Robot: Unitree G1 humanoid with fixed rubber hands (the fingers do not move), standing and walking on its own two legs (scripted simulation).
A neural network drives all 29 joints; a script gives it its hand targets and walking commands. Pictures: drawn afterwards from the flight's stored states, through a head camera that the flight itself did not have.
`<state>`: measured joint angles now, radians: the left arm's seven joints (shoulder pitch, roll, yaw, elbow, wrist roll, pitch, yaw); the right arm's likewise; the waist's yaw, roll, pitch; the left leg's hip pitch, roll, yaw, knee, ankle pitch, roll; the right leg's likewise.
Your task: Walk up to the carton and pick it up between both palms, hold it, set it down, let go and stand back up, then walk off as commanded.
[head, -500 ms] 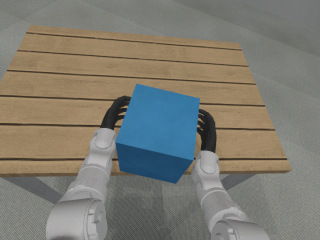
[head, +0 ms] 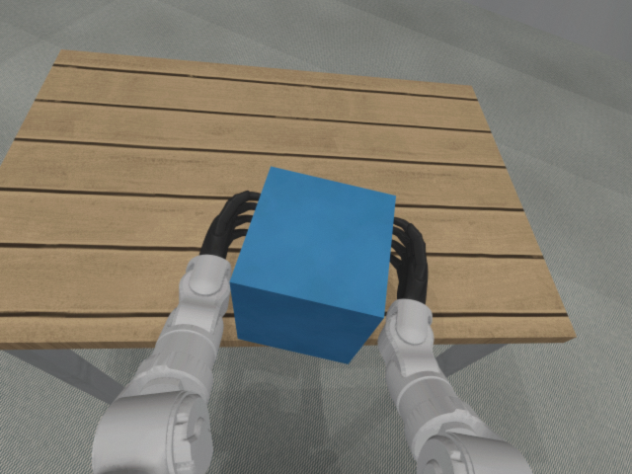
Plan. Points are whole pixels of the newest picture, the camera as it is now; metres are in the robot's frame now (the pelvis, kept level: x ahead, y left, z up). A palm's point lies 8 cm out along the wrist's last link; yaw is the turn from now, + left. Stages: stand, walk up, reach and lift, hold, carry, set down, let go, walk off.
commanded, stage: reach and lift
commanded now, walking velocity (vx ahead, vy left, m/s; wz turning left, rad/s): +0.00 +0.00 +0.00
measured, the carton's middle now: (311, 271) +0.38 -0.03 +0.00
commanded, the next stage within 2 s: none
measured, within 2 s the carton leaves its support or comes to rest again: leaves its support in 0.62 s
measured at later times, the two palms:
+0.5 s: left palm (220, 247) +0.42 +0.09 +0.01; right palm (409, 289) +0.34 -0.15 +0.01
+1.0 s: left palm (215, 243) +0.41 +0.10 +0.03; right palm (412, 284) +0.33 -0.14 +0.04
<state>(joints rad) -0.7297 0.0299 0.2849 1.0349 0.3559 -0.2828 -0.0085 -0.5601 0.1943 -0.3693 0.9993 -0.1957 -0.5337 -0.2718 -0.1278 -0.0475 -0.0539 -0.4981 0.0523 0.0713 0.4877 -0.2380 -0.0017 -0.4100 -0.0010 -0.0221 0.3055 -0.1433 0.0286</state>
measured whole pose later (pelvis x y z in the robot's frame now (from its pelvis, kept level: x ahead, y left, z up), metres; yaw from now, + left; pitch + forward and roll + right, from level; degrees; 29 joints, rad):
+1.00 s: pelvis -0.01 +0.00 +0.00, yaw +0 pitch +15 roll -3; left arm -0.71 0.01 0.28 1.04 0.37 -0.45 0.04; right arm -0.58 0.19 -0.39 1.09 -0.20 -0.76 -0.30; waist -0.13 -0.05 -0.09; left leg -0.52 0.05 0.07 0.49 -0.22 0.00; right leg -0.41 0.00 -0.03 0.26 -0.11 0.03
